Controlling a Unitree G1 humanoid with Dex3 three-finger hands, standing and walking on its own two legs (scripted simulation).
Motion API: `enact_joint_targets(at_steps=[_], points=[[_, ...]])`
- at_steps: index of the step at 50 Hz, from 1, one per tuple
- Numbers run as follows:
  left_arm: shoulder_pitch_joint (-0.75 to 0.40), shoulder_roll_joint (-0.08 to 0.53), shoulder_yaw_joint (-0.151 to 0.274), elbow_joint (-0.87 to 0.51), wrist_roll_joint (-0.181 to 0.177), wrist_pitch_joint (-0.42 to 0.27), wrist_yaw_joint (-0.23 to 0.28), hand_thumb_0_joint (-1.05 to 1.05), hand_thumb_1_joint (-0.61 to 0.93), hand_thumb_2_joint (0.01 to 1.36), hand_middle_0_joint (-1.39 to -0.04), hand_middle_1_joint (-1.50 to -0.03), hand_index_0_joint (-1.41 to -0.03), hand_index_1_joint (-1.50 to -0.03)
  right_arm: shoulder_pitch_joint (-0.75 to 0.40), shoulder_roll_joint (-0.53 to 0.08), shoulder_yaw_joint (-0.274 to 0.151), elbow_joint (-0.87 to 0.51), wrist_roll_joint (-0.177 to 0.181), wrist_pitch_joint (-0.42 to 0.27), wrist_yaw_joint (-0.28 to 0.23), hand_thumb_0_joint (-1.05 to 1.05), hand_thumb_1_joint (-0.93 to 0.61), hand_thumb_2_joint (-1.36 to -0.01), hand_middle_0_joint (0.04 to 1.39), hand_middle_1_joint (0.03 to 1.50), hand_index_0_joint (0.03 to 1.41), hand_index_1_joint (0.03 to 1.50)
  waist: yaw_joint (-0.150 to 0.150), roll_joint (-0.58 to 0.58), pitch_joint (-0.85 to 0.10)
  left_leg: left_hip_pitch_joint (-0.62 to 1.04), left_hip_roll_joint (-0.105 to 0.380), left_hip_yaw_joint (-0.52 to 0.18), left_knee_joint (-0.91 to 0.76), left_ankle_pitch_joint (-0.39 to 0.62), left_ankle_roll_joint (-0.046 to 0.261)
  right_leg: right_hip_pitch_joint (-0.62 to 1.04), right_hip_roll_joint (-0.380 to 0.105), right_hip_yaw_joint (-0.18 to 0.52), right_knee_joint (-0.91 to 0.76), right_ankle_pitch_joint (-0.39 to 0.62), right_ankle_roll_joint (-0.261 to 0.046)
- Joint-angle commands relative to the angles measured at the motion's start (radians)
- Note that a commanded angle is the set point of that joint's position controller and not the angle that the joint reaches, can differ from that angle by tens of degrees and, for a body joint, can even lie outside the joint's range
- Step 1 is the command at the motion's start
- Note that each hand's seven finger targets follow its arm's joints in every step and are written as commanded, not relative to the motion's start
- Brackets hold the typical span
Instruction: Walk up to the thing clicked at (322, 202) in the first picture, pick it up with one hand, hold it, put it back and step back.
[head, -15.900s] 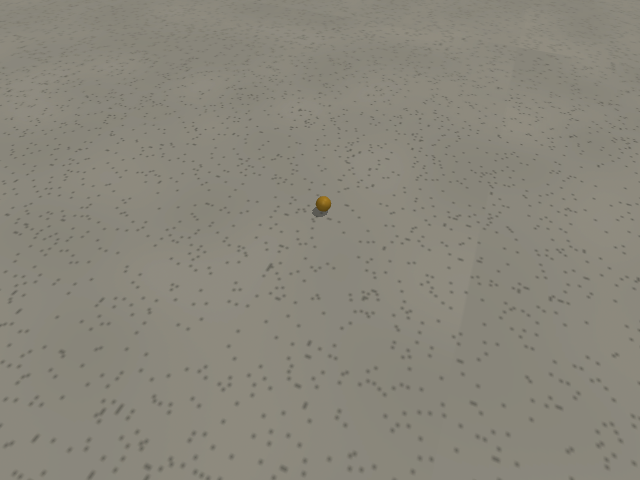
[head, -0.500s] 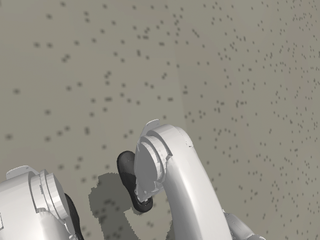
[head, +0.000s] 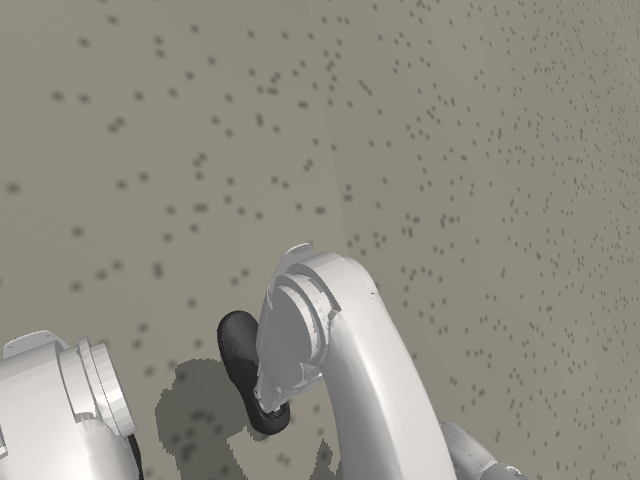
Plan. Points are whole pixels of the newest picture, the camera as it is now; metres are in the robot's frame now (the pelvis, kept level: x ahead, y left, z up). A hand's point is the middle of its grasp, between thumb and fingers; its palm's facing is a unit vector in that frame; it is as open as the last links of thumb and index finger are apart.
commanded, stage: rest palm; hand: left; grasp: from above
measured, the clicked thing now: out of the picture +0.46 +0.35 -0.28
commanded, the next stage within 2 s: close in 0.20 s
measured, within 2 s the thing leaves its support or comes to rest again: neither
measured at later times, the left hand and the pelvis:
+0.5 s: hand out of the picture +0.45 +0.34 -0.26, palm faces -0.45 -0.16 -0.88, open 13.6 cm; pelvis +0.00 +0.00 +0.00, yaw +0 degrees
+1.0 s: hand out of the picture +0.44 +0.34 -0.26, palm faces -0.46 -0.15 -0.88, open 12.1 cm; pelvis +0.00 +0.00 +0.00, yaw -1 degrees
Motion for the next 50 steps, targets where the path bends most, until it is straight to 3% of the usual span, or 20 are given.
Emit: enact_joint_targets(at_steps=[1, 4, 5, 9, 10, 11, 15, 17, 19, 22, 23, 24, 28, 31, 34, 38, 40, 48, 49, 50], points=[[-0.214, 0.211, 0.022, -0.091, -0.030, 0.024, 0.026, 0.000, -0.553, 1.023, -0.063, -1.011, -0.047, -1.026, 0.202, -0.342, -0.101, 0.016, 0.009, -0.007, 0.005, 0.000, -0.899, -0.904, 0.200, 0.300, 0.199, 0.300, -0.054, 0.593, -0.604, 0.588, 0.044, -0.037, -0.318, 0.347, -0.076, 0.315, 0.035, -0.039, -0.114, 0.232, -0.040], [-0.224, 0.239, 0.029, -0.109, -0.048, 0.024, 0.014, 0.000, -0.558, 1.057, -0.072, -1.035, -0.048, -1.058, 0.200, -0.338, -0.095, 0.021, 0.011, -0.008, 0.004, 0.000, -0.902, -0.906, 0.200, 0.300, 0.199, 0.300, -0.039, 0.596, -0.633, 0.562, 0.035, -0.016, -0.307, 0.328, -0.067, 0.353, 0.041, -0.030, -0.128, 0.224, -0.045], [-0.226, 0.229, 0.026, -0.114, -0.061, 0.024, 0.005, 0.000, -0.556, 1.058, -0.072, -1.047, -0.051, -1.067, 0.206, -0.331, -0.093, 0.016, 0.011, -0.010, 0.006, 0.000, -0.904, -0.906, 0.200, 0.300, 0.199, 0.300, -0.049, 0.578, -0.617, 0.546, 0.036, -0.009, -0.295, 0.325, -0.062, 0.370, 0.040, -0.026, -0.135, 0.234, -0.040], [-0.206, 0.258, 0.041, -0.150, -0.070, 0.011, -0.006, 0.000, -0.542, 1.090, -0.082, -1.082, -0.061, -1.102, 0.218, -0.331, -0.089, 0.014, 0.013, -0.003, -0.001, 0.000, -0.905, -0.906, 0.200, 0.300, 0.199, 0.300, -0.031, 0.558, -0.652, 0.519, 0.029, 0.014, -0.283, 0.308, -0.051, 0.431, 0.049, -0.021, -0.157, 0.231, -0.046], [-0.195, 0.252, 0.038, -0.151, -0.072, 0.006, -0.007, 0.000, -0.544, 1.088, -0.083, -1.082, -0.061, -1.103, 0.218, -0.334, -0.095, 0.018, 0.013, -0.002, -0.003, 0.000, -0.906, -0.906, 0.200, 0.300, 0.199, 0.300, -0.031, 0.567, -0.655, 0.506, 0.027, 0.020, -0.282, 0.310, -0.049, 0.444, 0.053, -0.021, -0.159, 0.233, -0.047], [-0.202, 0.228, 0.022, -0.137, -0.076, 0.002, -0.014, 0.000, -0.527, 1.087, -0.081, -1.093, -0.066, -1.107, 0.227, -0.317, -0.080, 0.015, 0.008, -0.004, 0.001, 0.000, -0.904, -0.906, 0.200, 0.300, 0.199, 0.300, -0.053, 0.539, -0.639, 0.497, 0.029, 0.019, -0.272, 0.309, -0.045, 0.453, 0.052, -0.021, -0.157, 0.240, -0.042], [-0.184, 0.266, 0.037, -0.165, -0.094, -0.013, -0.013, 0.000, -0.503, 1.123, -0.087, -1.128, -0.074, -1.140, 0.220, -0.327, -0.079, 0.021, 0.014, 0.002, -0.009, 0.000, -0.903, -0.905, 0.200, 0.300, 0.199, 0.300, -0.026, 0.526, -0.669, 0.501, 0.030, 0.015, -0.275, 0.315, -0.044, 0.468, 0.056, -0.023, -0.168, 0.239, -0.043], [-0.212, 0.253, 0.027, -0.166, -0.087, -0.018, -0.011, 0.000, -0.462, 1.014, -0.081, -1.089, -0.091, -1.077, 0.231, -0.335, -0.082, 0.017, 0.011, 0.002, -0.008, 0.000, -0.896, -0.901, 0.200, 0.300, 0.200, 0.300, -0.050, 0.545, -0.627, 0.517, 0.036, -0.003, -0.287, 0.308, -0.052, 0.418, 0.052, -0.033, -0.157, 0.221, -0.046], [-0.201, 0.296, 0.045, -0.185, -0.075, -0.022, -0.003, 0.000, -0.476, 1.012, -0.083, -1.070, -0.084, -1.069, 0.220, -0.343, -0.079, 0.017, 0.012, 0.005, -0.012, 0.000, -0.896, -0.902, 0.200, 0.299, 0.200, 0.299, -0.027, 0.570, -0.649, 0.552, 0.039, -0.014, -0.299, 0.326, -0.061, 0.405, 0.053, -0.042, -0.151, 0.218, -0.049], [-0.202, 0.270, 0.027, -0.159, -0.060, -0.023, 0.002, 0.000, -0.468, 0.994, -0.078, -1.069, -0.085, -1.060, 0.209, -0.345, -0.082, 0.013, 0.008, 0.005, -0.011, 0.000, -0.894, -0.901, 0.200, 0.299, 0.200, 0.299, -0.038, 0.593, -0.623, 0.572, 0.045, -0.028, -0.307, 0.313, -0.069, 0.365, 0.050, -0.045, -0.136, 0.204, -0.046], [-0.200, 0.289, 0.041, -0.176, -0.064, -0.023, 0.011, 0.000, -0.454, 0.990, -0.081, -1.076, -0.092, -1.063, 0.202, -0.342, -0.082, 0.016, 0.010, 0.007, -0.012, 0.000, -0.894, -0.901, 0.200, 0.299, 0.200, 0.299, -0.020, 0.614, -0.644, 0.572, 0.045, -0.030, -0.321, 0.311, -0.072, 0.378, 0.053, -0.046, -0.137, 0.203, -0.049], [-0.198, 0.270, 0.026, -0.135, -0.049, -0.016, 0.010, 0.000, -0.451, 0.979, -0.083, -1.070, -0.094, -1.057, 0.204, -0.341, -0.078, 0.014, 0.006, 0.003, -0.008, 0.000, -0.894, -0.901, 0.200, 0.299, 0.200, 0.299, -0.038, 0.603, -0.606, 0.565, 0.048, -0.033, -0.312, 0.307, -0.073, 0.344, 0.048, -0.046, -0.127, 0.197, -0.047], [-0.178, 0.259, 0.028, -0.146, -0.062, -0.001, 0.015, 0.000, -0.416, 1.014, -0.101, -1.104, -0.115, -1.088, 0.202, -0.346, -0.091, 0.016, 0.011, 0.002, -0.012, 0.000, -0.895, -0.901, 0.200, 0.299, 0.200, 0.299, -0.018, 0.588, -0.626, 0.527, 0.038, -0.005, -0.310, 0.293, -0.061, 0.390, 0.060, -0.039, -0.149, 0.211, -0.051], [-0.160, 0.212, 0.009, -0.088, -0.075, 0.008, -0.002, 0.000, -0.392, 1.004, -0.115, -1.098, -0.130, -1.081, 0.211, -0.332, -0.076, 0.017, 0.010, -0.006, -0.004, 0.000, -0.894, -0.901, 0.200, 0.299, 0.200, 0.299, -0.055, 0.514, -0.557, 0.479, 0.038, -0.008, -0.295, 0.283, -0.051, 0.374, 0.057, -0.045, -0.158, 0.207, -0.041], [-0.198, 0.253, 0.024, -0.130, -0.087, 0.000, -0.009, 0.000, -0.379, 0.965, -0.106, -1.104, -0.134, -1.074, 0.210, -0.345, -0.079, 0.022, 0.015, -0.008, -0.011, 0.000, -0.894, -0.901, 0.200, 0.300, 0.200, 0.300, -0.043, 0.519, -0.582, 0.488, 0.037, -0.011, -0.295, 0.278, -0.050, 0.389, 0.054, -0.040, -0.166, 0.201, -0.042], [-0.206, 0.233, 0.004, -0.140, -0.084, -0.011, -0.019, 0.000, -0.316, 0.941, -0.142, -1.107, -0.179, -1.068, 0.207, -0.344, -0.075, 0.015, 0.011, -0.007, -0.010, 0.000, -0.895, -0.901, 0.200, 0.299, 0.199, 0.299, -0.052, 0.548, -0.598, 0.522, 0.041, -0.019, -0.297, 0.288, -0.059, 0.385, 0.053, -0.044, -0.154, 0.204, -0.044], [-0.216, 0.259, 0.010, -0.152, -0.075, -0.018, -0.012, 0.000, -0.286, 0.937, -0.156, -1.117, -0.198, -1.073, 0.200, -0.348, -0.075, 0.017, 0.011, -0.002, -0.014, 0.000, -0.895, -0.901, 0.200, 0.299, 0.199, 0.299, -0.039, 0.567, -0.624, 0.543, 0.042, -0.029, -0.308, 0.293, -0.065, 0.383, 0.054, -0.051, -0.147, 0.200, -0.047], [-0.198, 0.269, 0.015, -0.148, -0.053, -0.013, 0.013, 0.000, -0.164, 0.897, -0.234, -1.103, -0.286, -1.048, 0.180, -0.343, -0.074, 0.015, 0.009, -0.007, -0.010, 0.000, -0.895, -0.900, 0.200, 0.299, 0.199, 0.299, -0.029, 0.577, -0.589, 0.516, 0.042, -0.018, -0.310, 0.263, -0.064, 0.361, 0.057, -0.047, -0.145, 0.185, -0.048], [-0.205, 0.260, 0.015, -0.149, -0.050, -0.011, 0.015, 0.000, -0.149, 0.905, -0.249, -1.100, -0.299, -1.048, 0.193, -0.352, -0.075, 0.010, 0.006, -0.010, -0.008, 0.000, -0.895, -0.900, 0.200, 0.299, 0.199, 0.299, -0.045, 0.569, -0.573, 0.517, 0.043, -0.018, -0.303, 0.276, -0.063, 0.353, 0.054, -0.047, -0.146, 0.193, -0.047], [-0.203, 0.249, 0.019, -0.138, -0.057, -0.008, 0.015, 0.000, -0.124, 0.878, -0.250, -1.102, -0.311, -1.038, 0.189, -0.354, -0.077, 0.011, 0.006, -0.013, -0.008, 0.000, -0.893, -0.900, 0.200, 0.299, 0.199, 0.299, -0.041, 0.564, -0.566, 0.520, 0.044, -0.027, -0.308, 0.275, -0.068, 0.333, 0.050, -0.051, -0.142, 0.183, -0.048]])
